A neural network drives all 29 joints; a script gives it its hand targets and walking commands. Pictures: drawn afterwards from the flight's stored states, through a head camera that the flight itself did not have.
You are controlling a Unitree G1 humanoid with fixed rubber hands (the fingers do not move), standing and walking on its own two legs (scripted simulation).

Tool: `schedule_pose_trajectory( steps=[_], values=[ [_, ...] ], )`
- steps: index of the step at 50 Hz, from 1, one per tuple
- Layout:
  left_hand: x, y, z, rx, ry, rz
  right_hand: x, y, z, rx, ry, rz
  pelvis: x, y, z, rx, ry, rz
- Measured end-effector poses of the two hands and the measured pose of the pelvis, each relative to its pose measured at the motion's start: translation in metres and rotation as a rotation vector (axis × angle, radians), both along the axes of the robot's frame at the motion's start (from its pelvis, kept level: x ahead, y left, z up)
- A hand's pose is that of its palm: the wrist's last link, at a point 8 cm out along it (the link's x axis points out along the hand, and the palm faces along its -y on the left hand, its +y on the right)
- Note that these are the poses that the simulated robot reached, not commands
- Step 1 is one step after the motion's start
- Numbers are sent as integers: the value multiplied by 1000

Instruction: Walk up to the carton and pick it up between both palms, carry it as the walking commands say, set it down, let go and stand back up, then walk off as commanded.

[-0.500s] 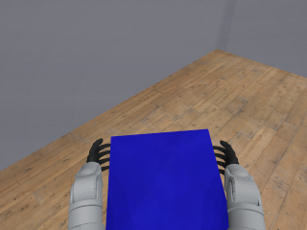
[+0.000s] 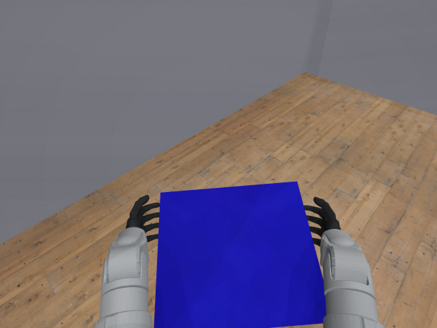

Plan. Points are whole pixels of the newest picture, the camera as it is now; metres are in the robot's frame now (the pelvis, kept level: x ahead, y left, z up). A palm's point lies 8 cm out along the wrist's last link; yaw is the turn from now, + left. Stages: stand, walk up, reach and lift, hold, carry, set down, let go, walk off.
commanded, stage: hold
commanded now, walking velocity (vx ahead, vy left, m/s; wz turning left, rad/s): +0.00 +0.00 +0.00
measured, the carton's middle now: (234, 259) +0.27 +0.00 -0.04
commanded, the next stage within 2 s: carry in 0.40 s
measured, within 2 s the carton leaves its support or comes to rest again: neither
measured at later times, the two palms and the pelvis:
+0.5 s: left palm (141, 231) +0.28 +0.18 +0.05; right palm (330, 233) +0.28 -0.18 +0.05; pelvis +0.00 -0.01 -0.01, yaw +1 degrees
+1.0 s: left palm (165, 246) +0.25 +0.13 +0.05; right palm (365, 251) +0.25 -0.23 +0.05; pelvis -0.02 -0.06 -0.04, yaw +2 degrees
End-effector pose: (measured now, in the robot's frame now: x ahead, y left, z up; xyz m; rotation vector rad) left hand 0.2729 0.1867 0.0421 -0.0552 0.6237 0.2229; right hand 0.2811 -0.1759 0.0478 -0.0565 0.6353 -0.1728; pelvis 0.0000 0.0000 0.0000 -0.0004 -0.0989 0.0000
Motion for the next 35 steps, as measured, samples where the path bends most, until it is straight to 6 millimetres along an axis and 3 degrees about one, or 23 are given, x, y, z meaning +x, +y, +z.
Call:
schedule_pose_trajectory(
  steps=[22, 29, 35],
  values=[
    [2, -6, 2, 18, -16, 13, 1, -4, 0, 0, -20, -2, 2, -5, -2, 1, 33, 5],
    [4, -10, 10, 35, -54, 72, 7, -4, 9, -12, -66, 1, 0, -17, -18, -12, 78, 10],
    [3, -23, 15, 19, -33, 93, 6, -16, 14, -14, -44, -1, -7, -36, -29, -24, 112, 14]
  ],
)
